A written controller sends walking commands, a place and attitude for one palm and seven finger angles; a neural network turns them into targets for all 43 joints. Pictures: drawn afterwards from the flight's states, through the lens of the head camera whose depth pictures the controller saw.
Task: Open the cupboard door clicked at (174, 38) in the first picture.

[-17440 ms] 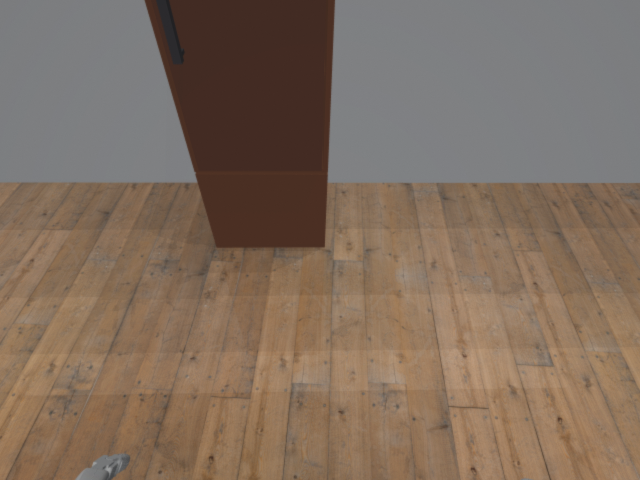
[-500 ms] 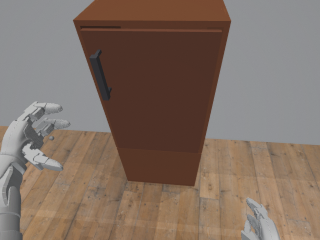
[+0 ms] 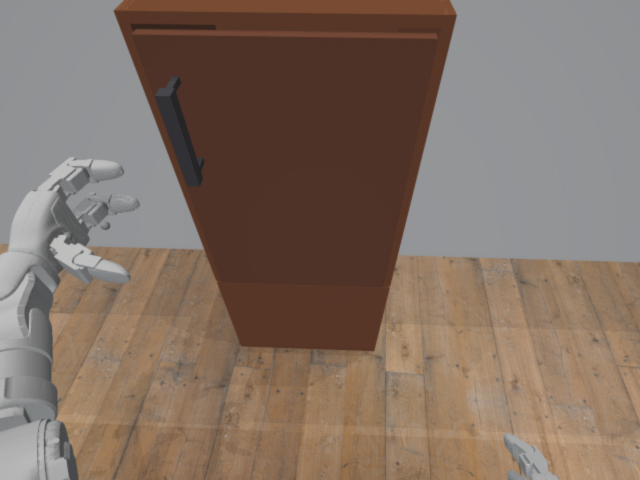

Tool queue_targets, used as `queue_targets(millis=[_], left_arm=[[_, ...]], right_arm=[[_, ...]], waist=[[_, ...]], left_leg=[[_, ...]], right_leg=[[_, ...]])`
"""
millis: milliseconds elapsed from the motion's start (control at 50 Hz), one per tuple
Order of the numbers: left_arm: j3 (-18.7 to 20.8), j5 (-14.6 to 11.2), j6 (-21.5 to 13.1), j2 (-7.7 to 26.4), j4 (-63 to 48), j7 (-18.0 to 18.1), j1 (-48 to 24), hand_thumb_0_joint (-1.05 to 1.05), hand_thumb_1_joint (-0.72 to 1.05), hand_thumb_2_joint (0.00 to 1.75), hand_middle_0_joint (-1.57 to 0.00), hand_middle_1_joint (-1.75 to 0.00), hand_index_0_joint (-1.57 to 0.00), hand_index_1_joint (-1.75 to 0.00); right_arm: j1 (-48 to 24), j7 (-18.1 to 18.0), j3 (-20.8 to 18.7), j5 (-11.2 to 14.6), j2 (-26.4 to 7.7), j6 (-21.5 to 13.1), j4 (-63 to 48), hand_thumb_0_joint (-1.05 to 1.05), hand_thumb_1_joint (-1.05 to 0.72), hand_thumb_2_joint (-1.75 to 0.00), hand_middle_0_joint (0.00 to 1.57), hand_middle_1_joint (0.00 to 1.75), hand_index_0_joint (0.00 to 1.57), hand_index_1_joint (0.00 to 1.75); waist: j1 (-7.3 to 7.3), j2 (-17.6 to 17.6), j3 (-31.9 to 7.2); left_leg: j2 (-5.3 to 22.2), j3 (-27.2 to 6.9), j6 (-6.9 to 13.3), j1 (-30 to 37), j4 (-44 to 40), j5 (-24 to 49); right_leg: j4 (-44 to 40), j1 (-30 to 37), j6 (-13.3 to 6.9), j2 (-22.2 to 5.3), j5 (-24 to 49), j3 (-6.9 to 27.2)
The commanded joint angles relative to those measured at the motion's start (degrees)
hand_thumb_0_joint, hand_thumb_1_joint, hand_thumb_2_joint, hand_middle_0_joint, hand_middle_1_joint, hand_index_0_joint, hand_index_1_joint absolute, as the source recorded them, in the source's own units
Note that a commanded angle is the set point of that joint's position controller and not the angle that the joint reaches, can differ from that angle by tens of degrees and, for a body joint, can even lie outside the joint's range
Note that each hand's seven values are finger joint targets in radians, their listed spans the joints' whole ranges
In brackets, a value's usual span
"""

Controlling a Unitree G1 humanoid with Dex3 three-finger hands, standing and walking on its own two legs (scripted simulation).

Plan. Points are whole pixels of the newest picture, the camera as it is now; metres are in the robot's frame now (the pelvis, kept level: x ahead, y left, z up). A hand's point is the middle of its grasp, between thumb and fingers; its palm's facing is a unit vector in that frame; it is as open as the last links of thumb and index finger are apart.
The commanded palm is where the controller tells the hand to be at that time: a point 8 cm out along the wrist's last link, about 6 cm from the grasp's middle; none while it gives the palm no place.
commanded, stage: move the hooked fingers beside the handle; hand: left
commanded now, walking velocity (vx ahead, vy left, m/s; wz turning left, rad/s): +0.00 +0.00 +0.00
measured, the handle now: (185, 134) +0.58 +0.23 +0.12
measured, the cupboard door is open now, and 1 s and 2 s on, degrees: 0 0 0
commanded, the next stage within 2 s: slide the fingers in behind the handle in 1.90 s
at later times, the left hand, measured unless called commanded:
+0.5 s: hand (120, 188) +0.43 +0.27 +0.14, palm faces +0.00 -1.00 -0.02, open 14.0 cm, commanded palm +0.41 +0.32 +0.13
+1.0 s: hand (133, 154) +0.50 +0.28 +0.14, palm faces -0.02 -1.00 -0.02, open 14.0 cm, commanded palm +0.49 +0.33 +0.13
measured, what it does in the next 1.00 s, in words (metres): stands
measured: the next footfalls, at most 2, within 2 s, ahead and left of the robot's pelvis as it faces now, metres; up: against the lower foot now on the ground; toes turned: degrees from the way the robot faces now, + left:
none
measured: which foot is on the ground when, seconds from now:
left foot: down 0.00-1.00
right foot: down 0.00-1.00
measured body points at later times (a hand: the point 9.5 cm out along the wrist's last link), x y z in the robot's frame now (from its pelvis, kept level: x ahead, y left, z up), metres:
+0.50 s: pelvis +0.00 +0.01 -0.01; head +0.06 +0.01 +0.44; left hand +0.43 +0.33 +0.14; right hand +0.09 -0.26 -0.11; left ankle +0.00 +0.12 -0.73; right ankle +0.00 -0.12 -0.73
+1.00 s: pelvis +0.01 +0.01 -0.01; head +0.11 +0.02 +0.42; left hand +0.49 +0.33 +0.14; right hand +0.00 -0.27 -0.12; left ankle +0.00 +0.12 -0.73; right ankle +0.00 -0.13 -0.73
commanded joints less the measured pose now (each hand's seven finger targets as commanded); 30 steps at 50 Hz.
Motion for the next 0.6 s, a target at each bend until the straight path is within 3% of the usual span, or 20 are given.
queue_targets(millis=[0,100,120,180,260,380,420,460,540,580], left_arm=[[5.9,-0.9,-5.5,19.0,-13.7,1.2,-20.8,0.00,-0.50,0.30,-0.30,-1.20,-0.30,-1.20],[3.7,-0.6,-6.5,17.2,-10.6,1.2,-26.4,0.00,-0.50,0.30,-0.30,-1.20,-0.30,-1.20],[3.4,-0.1,-6.5,17.3,-10.0,1.2,-26.7,0.00,-0.50,0.30,-0.30,-1.20,-0.30,-1.20],[3.5,0.4,-5.5,18.3,-5.9,1.1,-28.7,0.00,-0.50,0.30,-0.30,-1.20,-0.30,-1.20],[4.7,1.0,-6.2,20.5,-3.9,1.0,-30.5,0.00,-0.50,0.30,-0.30,-1.20,-0.30,-1.20],[1.7,2.2,-8.4,19.6,3.4,0.8,-39.6,0.00,-0.50,0.30,-0.30,-1.20,-0.30,-1.20],[2.2,3.1,-9.2,21.4,5.1,0.9,-41.8,0.00,-0.50,0.30,-0.30,-1.20,-0.30,-1.20],[3.5,3.3,-9.9,23.2,5.3,0.6,-42.5,0.00,-0.50,0.30,-0.30,-1.20,-0.30,-1.20],[2.2,3.5,-10.6,22.6,8.6,0.4,-45.5,0.00,-0.50,0.30,-0.30,-1.20,-0.30,-1.20],[4.0,4.1,-10.8,25.3,10.2,0.5,-46.4,0.00,-0.50,0.30,-0.30,-1.20,-0.30,-1.20]], right_arm=[[-0.9,-0.1,-3.6,-0.2,-8.1,-2.4,-8.3,0.00,-0.90,-0.90,0.20,0.30,0.20,0.30],[0.8,-0.1,-3.8,-0.2,-8.3,-1.6,-6.7,0.00,-0.90,-0.90,0.20,0.30,0.20,0.30],[1.0,-0.1,-3.8,-0.3,-8.4,-1.4,-6.5,0.00,-0.90,-0.90,0.20,0.30,0.20,0.30],[2.0,0.0,-3.8,-0.3,-8.8,-0.6,-6.0,0.00,-0.90,-0.90,0.20,0.30,0.20,0.30],[3.0,0.3,-3.8,-0.5,-9.0,0.4,-6.1,0.00,-0.90,-0.90,0.20,0.30,0.20,0.30],[4.6,0.4,-3.7,-0.7,-9.3,1.9,-4.8,0.00,-0.90,-0.90,0.20,0.30,0.20,0.30],[5.5,0.4,-3.9,-0.9,-9.6,2.4,-4.2,0.00,-0.90,-0.90,0.20,0.30,0.20,0.30],[6.3,0.5,-4.0,-1.1,-9.7,2.9,-4.2,0.00,-0.90,-0.90,0.20,0.30,0.20,0.30],[7.2,0.6,-3.9,-1.3,-9.8,4.1,-3.7,0.00,-0.90,-0.90,0.20,0.30,0.20,0.30],[7.9,0.7,-4.0,-1.3,-10.1,4.7,-3.5,0.00,-0.90,-0.90,0.20,0.30,0.20,0.30]], waist=[[1.37,3.0,-18.3],[-0.71,3.2,-16.2],[-0.49,5.0,-16.3],[-1.14,2.6,-16.1],[-0.74,3.2,-18.8],[-3.21,2.5,-16.5],[-3.49,3.9,-17.9],[-3.02,4.6,-22.1],[-3.96,3.5,-21.6],[-3.93,3.7,-22.4]], left_leg=[[-2.7,-2.8,1.8,7.3,-3.6,16.5],[-2.3,-3.1,1.7,7.5,-3.4,15.9],[-2.3,-3.4,1.5,7.5,-3.5,15.8],[-2.3,-3.4,1.6,6.2,-3.1,15.4],[-2.3,-3.6,1.5,6.4,-2.1,18.7],[-2.1,-3.8,1.6,4.6,-1.2,15.3],[-2.1,-3.8,1.6,4.5,-0.5,15.1],[-2.1,-3.8,1.5,6.0,0.4,18.4],[-2.0,-3.8,1.7,4.0,1.1,18.3],[-2.0,-3.8,1.8,3.4,1.3,17.8]], right_leg=[[-2.3,6.9,-1.9,2.8,17.4,1.2],[-2.6,3.8,-1.8,3.2,16.4,0.9],[-2.6,3.3,-2.0,3.1,15.6,0.9],[-2.5,2.9,-1.9,3.1,15.8,0.8],[-1.4,3.6,-2.1,3.2,18.5,0.9],[-1.1,-0.9,-1.8,3.3,15.4,0.9],[-0.8,-1.5,-1.8,3.2,15.1,1.2],[0.1,-0.1,-1.9,3.2,17.9,1.3],[0.6,-1.1,-1.7,3.4,18.0,1.2],[0.8,-1.0,-1.5,3.4,18.1,1.4]])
